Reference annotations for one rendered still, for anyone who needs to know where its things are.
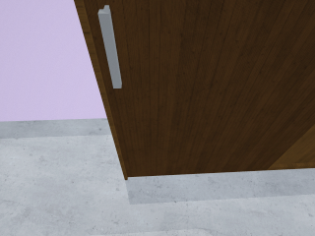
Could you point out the wardrobe door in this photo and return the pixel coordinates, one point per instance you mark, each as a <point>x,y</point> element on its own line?
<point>208,86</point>
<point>303,151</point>

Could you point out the handle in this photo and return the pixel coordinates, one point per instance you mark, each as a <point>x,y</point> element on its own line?
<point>106,26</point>

